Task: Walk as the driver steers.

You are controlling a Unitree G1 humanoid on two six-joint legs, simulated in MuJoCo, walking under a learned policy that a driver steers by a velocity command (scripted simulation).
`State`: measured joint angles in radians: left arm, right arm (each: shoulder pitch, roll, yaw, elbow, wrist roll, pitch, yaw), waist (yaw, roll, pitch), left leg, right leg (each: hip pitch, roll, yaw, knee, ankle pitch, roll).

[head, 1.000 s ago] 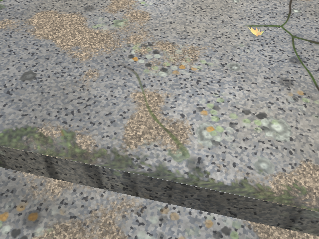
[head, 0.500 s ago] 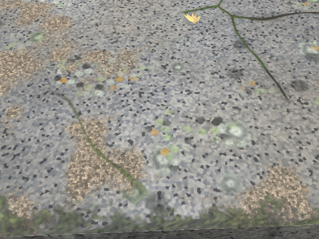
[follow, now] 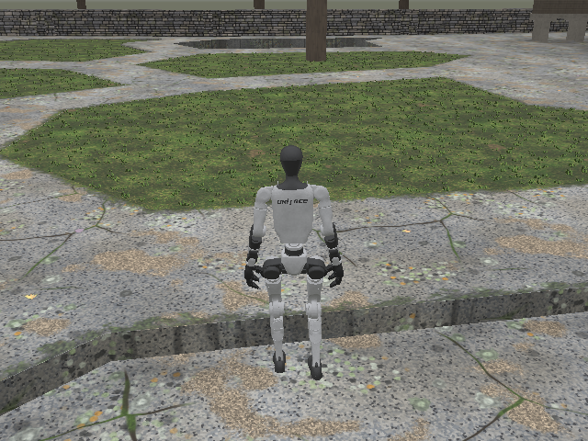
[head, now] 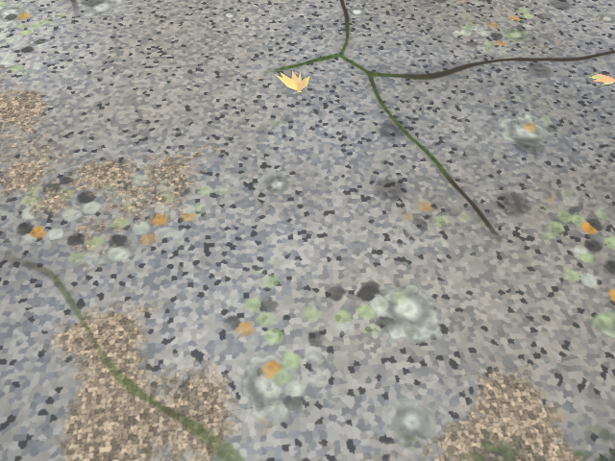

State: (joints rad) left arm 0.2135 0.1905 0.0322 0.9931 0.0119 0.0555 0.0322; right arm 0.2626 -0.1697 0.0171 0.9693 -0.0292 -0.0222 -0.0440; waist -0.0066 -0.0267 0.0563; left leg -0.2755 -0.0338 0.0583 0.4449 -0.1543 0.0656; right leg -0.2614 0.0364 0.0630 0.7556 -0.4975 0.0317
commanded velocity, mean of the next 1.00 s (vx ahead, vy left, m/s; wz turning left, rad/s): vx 0.36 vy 0.00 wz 0.33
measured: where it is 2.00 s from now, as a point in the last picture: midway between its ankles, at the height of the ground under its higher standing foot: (195, 254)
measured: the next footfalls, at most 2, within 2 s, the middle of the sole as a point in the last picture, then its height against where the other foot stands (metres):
right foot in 0.06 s outside the picture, level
right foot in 0.84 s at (381, 441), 0.19 m higher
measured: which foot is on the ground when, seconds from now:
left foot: down 0.00-0.86, up 0.88-1.00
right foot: up 0.00-0.04, down 0.06-0.40, up 0.42-0.82, down 0.84-1.00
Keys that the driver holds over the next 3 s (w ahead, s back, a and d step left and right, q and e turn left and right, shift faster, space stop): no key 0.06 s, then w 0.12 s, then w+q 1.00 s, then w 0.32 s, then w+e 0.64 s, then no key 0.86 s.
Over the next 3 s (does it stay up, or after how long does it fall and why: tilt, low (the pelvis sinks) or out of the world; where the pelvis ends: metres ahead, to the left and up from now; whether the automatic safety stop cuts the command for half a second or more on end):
stays up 1.21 0.35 0.18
